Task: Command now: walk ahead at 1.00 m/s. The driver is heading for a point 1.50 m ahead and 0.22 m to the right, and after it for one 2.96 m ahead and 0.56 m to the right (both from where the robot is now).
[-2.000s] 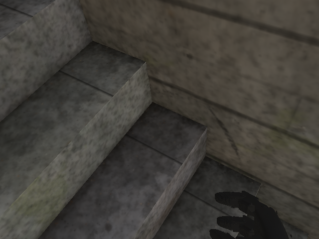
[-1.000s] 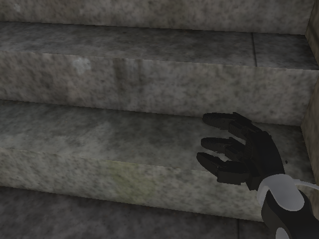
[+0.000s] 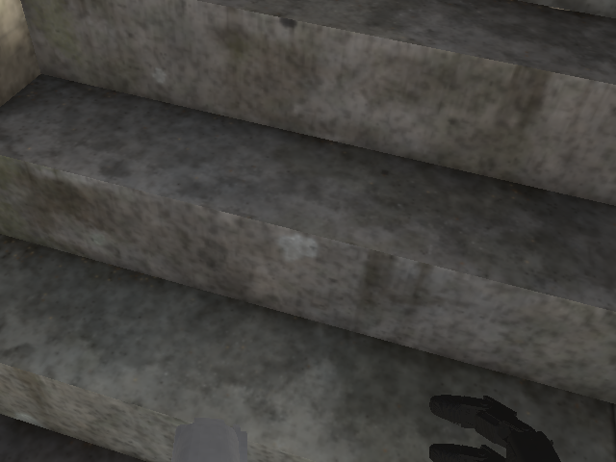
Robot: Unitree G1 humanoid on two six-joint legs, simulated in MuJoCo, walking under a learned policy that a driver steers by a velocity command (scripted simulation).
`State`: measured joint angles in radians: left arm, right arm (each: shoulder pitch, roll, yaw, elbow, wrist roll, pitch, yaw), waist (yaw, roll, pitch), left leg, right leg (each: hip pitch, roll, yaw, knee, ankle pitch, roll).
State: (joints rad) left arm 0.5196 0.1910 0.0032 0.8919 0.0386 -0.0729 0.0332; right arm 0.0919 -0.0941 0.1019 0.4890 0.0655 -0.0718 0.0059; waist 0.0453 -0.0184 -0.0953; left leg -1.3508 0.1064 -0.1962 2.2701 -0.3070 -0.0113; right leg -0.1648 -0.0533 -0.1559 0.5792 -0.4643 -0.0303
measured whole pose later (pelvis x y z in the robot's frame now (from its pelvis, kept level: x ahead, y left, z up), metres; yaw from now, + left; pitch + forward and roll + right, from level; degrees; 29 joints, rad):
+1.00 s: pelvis +0.49 +0.15 +0.42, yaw -35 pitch +4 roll +2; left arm 0.53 0.07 -0.05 0.85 0.00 -0.07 0.00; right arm -0.18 0.02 0.18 0.36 -0.06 -0.13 0.03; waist 0.10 -0.01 -0.10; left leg -1.21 -0.04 -0.03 2.25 -0.47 0.02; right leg -0.27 0.23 0.25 0.59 -0.34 -0.16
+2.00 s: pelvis +1.06 -0.04 +0.88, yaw -3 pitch +2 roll +1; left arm 0.39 0.20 -0.03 1.00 0.00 -0.07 0.03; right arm -0.07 -0.15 0.10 0.49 -0.01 -0.02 0.07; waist -0.05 -0.07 -0.07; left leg -0.92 -0.06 0.09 1.45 -0.69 0.09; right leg 0.00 -0.24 -0.27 0.42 0.07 -0.06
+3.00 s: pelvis +1.63 -0.09 +1.42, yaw -25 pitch +0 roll +1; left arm 0.09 0.21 0.00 0.61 0.02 -0.10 -0.04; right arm 0.45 -0.18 -0.02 0.88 0.00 -0.04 0.00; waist -0.02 -0.02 -0.04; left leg -0.48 -0.15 -0.09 0.76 -0.28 0.08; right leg -0.75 0.03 0.12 1.71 -0.21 -0.05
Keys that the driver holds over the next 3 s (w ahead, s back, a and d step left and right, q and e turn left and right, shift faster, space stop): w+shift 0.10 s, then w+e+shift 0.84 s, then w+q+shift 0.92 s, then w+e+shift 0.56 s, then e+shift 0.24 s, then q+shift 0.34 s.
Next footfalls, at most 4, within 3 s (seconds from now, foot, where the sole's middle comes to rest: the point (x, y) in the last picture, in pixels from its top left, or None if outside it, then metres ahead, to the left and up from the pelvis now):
0.18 left None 0.30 0.26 -0.55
0.66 right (240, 405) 0.47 0.13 -0.34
1.16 left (255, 184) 0.74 0.14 -0.14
1.58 right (492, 35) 0.91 -0.21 0.07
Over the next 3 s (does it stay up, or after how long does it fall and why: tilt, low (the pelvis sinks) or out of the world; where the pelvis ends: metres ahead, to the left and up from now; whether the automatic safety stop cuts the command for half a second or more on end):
stays up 1.63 -0.09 1.42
